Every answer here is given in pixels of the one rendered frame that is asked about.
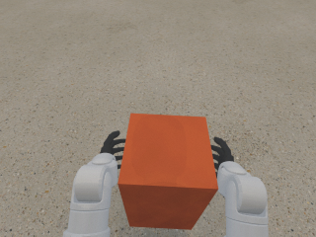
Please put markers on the left robot hand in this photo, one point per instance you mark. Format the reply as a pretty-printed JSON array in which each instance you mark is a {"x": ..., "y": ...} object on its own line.
[{"x": 109, "y": 144}]

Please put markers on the carton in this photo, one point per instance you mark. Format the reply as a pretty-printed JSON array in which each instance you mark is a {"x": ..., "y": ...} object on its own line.
[{"x": 167, "y": 176}]

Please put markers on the robot right forearm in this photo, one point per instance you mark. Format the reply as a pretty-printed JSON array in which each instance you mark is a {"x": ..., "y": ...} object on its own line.
[{"x": 246, "y": 201}]

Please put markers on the right robot hand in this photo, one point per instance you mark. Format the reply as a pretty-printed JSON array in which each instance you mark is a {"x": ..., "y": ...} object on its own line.
[{"x": 224, "y": 153}]

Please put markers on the robot left forearm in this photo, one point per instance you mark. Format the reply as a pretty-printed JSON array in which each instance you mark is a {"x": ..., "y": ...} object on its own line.
[{"x": 91, "y": 198}]

